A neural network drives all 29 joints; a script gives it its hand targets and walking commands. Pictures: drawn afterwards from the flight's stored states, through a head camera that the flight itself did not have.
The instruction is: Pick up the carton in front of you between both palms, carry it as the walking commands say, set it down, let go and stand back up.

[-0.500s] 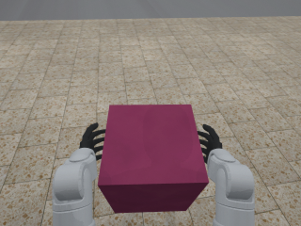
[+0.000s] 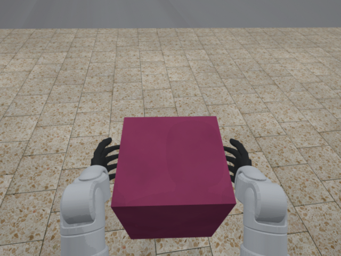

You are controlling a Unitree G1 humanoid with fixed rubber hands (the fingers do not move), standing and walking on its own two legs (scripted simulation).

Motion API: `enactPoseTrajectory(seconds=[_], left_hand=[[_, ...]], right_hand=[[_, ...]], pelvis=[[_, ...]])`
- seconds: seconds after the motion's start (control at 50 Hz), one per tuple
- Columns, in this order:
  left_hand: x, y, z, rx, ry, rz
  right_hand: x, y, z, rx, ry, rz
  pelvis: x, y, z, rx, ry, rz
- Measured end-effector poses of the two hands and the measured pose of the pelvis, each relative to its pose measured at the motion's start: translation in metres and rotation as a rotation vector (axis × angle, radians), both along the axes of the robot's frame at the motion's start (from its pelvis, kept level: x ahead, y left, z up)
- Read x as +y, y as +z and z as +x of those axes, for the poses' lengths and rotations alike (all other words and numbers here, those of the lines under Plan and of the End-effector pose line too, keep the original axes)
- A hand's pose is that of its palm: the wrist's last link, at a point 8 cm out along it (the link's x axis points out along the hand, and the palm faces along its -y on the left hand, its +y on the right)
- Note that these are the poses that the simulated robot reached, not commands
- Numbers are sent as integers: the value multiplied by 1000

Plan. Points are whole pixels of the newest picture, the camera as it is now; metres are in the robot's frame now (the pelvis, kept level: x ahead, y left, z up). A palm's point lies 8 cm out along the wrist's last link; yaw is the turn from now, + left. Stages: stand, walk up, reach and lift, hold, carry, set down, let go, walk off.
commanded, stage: carry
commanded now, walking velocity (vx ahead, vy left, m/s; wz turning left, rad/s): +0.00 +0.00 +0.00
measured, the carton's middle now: (171, 181) +0.29 +0.00 +0.03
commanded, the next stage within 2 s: hold in 1.62 s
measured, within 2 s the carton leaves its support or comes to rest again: neither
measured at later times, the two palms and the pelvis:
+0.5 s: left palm (110, 171) +0.31 +0.15 +0.04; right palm (232, 177) +0.30 -0.15 +0.04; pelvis +0.03 +0.01 -0.01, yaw -1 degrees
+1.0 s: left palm (110, 179) +0.28 +0.15 +0.04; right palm (236, 184) +0.28 -0.15 +0.04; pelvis -0.01 +0.00 +0.00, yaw -1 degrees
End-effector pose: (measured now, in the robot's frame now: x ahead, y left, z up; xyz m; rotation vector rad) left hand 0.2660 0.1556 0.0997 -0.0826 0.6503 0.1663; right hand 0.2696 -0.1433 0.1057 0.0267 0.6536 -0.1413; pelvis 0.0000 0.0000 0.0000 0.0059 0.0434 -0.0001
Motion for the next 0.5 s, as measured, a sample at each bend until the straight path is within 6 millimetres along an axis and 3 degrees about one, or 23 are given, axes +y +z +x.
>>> enactPoseTrajectory(seconds=[0.1,0.2,0.36,0.5], left_hand=[[4,-3,29,22,-11,6],[2,-19,44,71,-34,24],[-4,-49,46,90,-70,63],[-4,-60,40,55,-83,93]], right_hand=[[4,-5,25,22,-9,5],[2,-24,34,70,-19,2],[-4,-56,32,91,-15,-16],[-4,-67,29,56,10,-44]], pelvis=[[6,-2,24,14,-8,3],[9,-3,34,22,-15,1],[9,-6,34,22,-18,-1],[7,-7,25,8,-18,-3]])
